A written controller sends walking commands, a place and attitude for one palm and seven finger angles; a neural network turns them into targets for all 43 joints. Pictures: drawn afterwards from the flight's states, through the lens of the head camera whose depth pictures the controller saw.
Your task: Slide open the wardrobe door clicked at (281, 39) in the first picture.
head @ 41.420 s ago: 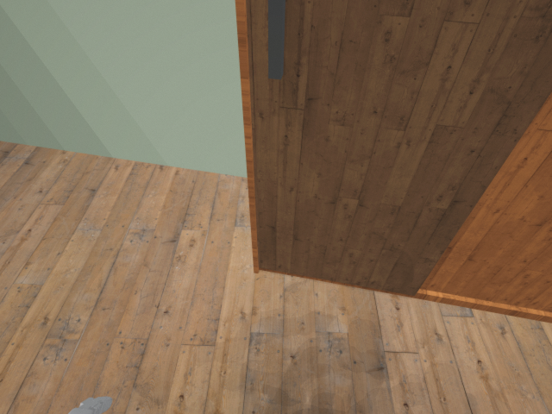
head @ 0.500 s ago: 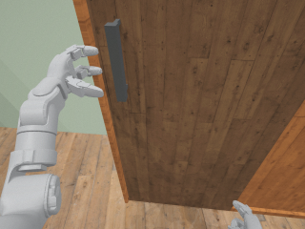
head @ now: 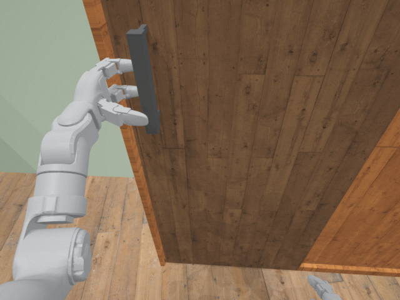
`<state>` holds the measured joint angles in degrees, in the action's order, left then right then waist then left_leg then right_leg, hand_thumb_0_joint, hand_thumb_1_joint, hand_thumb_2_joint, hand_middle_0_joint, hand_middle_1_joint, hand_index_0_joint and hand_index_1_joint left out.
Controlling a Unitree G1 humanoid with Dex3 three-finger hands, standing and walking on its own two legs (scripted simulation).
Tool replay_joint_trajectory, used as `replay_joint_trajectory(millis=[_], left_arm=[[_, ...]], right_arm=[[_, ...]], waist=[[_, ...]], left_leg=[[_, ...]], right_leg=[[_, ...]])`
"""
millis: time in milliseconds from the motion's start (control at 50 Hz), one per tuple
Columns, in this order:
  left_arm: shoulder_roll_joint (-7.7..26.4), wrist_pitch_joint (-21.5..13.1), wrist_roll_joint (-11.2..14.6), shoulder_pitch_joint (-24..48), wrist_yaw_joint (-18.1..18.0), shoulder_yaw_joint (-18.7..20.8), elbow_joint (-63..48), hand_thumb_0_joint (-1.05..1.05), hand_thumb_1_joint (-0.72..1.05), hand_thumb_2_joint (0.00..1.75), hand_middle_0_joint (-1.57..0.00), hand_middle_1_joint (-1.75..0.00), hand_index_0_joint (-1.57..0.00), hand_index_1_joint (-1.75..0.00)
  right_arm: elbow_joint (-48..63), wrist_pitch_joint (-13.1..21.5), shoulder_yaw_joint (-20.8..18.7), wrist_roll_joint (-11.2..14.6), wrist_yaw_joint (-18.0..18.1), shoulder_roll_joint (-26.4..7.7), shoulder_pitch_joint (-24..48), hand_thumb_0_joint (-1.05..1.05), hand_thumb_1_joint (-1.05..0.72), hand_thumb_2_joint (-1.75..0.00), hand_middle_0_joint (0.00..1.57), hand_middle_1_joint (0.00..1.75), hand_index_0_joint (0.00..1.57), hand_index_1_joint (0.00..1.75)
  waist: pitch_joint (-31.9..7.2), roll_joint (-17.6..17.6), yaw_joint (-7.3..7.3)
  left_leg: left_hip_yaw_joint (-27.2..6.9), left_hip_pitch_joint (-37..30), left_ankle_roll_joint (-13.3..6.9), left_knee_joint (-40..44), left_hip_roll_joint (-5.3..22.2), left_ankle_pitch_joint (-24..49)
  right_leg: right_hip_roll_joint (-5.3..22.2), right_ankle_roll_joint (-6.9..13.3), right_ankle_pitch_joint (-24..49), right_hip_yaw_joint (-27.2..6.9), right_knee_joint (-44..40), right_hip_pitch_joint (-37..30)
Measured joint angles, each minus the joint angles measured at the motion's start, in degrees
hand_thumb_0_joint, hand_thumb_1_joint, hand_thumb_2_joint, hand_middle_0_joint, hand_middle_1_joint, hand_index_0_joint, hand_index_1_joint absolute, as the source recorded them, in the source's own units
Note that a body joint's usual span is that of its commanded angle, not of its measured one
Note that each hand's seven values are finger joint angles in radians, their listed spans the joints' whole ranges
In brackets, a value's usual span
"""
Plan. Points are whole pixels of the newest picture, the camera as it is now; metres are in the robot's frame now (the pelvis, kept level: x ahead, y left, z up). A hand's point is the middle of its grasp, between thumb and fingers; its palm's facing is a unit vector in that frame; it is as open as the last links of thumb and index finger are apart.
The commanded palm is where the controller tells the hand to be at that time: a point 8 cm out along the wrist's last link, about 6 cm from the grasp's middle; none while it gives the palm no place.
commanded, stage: feel for the door with the fingertips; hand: left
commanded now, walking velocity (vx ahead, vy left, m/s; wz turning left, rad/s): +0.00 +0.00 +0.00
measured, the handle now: (148, 82) +0.47 +0.14 +0.25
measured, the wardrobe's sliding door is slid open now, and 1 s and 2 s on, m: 0.01 0.01 0.01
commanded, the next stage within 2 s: slide the fingers in behind the handle in 0.68 s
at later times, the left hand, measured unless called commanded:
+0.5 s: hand (132, 88) +0.43 +0.16 +0.26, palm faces +0.01 -1.00 +0.00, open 14.0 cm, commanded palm +0.40 +0.22 +0.25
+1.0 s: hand (129, 91) +0.41 +0.16 +0.26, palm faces +0.02 -1.00 +0.00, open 14.0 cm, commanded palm +0.39 +0.22 +0.25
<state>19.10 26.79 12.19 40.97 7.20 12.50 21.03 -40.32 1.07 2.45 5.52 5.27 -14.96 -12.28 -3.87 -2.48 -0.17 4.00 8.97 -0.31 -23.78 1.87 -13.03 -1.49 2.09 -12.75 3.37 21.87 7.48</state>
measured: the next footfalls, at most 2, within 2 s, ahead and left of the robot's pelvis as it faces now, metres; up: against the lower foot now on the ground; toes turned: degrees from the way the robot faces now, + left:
none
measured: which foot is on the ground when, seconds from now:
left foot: down 0.00-1.00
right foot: down 0.00-1.00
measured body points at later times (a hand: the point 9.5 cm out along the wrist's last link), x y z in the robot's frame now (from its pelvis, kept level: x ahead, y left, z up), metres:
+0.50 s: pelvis +0.00 +0.00 +0.00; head -0.02 -0.01 +0.45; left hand +0.42 +0.21 +0.26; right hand +0.15 -0.25 -0.10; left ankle +0.00 +0.11 -0.74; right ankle -0.01 -0.09 -0.74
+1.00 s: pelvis +0.00 +0.00 +0.00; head -0.03 -0.01 +0.45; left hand +0.41 +0.22 +0.26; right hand +0.15 -0.25 -0.10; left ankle +0.00 +0.11 -0.74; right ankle -0.01 -0.09 -0.74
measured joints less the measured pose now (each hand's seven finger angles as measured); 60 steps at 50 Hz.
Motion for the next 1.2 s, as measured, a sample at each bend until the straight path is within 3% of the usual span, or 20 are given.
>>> replay_joint_trajectory(millis=[100,200,460,720,1200], left_arm=[[-1.0,1.3,-0.2,-1.4,-1.2,0.3,-2.1,-0.01,-0.5,0.3,-0.3,-1.2,-0.3,-1.2],[0.3,2.1,-0.9,0.5,-1.1,-0.2,1.0,-0.01,-0.51,0.3,-0.3,-1.2,-0.3,-1.2],[1.2,-2.2,-1.0,8.4,0.2,-1.1,11.0,-0.01,-0.51,0.3,-0.3,-1.2,-0.3,-1.2],[1.5,-2.8,-1.8,4.3,-0.7,1.6,7.6,-0.01,-0.5,0.3,-0.31,-1.21,-0.31,-1.21],[-0.5,-0.4,-1.0,2.8,-0.8,-1.1,4.1,-0.01,-0.51,0.3,-0.3,-1.2,-0.3,-1.2]], right_arm=[[0.6,-0.5,0.4,-0.2,-0.2,0.5,1.2,0.01,-0.91,-0.89,0.2,0.3,0.2,0.3],[0.6,-0.5,0.8,-0.4,0.1,0.7,2.4,0.01,-0.91,-0.89,0.2,0.3,0.2,0.3],[-0.5,0.5,0.0,-0.6,0.4,0.1,0.9,0.01,-0.91,-0.89,0.2,0.3,0.2,0.3],[-0.7,-0.8,-0.9,-0.6,-0.1,0.0,-2.7,0.01,-0.91,-0.89,0.2,0.3,0.2,0.3],[0.6,-0.4,0.3,-0.3,0.0,0.7,1.7,0.01,-0.91,-0.89,0.2,0.3,0.2,0.3]], waist=[[-0.3,0.0,-0.18],[0.1,0.3,-0.43],[0.5,0.5,0.26],[0.1,0.4,1.12],[0.1,0.4,-0.53]], left_leg=[[0.3,-0.8,0.0,0.3,0.1,-0.1],[-0.3,-0.6,0.2,0.0,0.1,-0.1],[-1.0,1.6,0.0,-0.1,-0.2,0.2],[0.4,0.2,0.0,0.5,0.2,-0.4],[-0.5,-0.1,0.0,0.2,-0.1,0.2]], right_leg=[[-0.1,0.0,-0.1,-0.3,-0.1,-0.6],[-0.1,0.1,-0.1,0.2,-0.1,-0.8],[0.2,0.0,0.0,1.0,-0.3,1.1],[-0.3,0.0,0.0,-0.5,-0.9,0.2],[0.0,-0.1,0.2,0.3,-0.6,-0.5]])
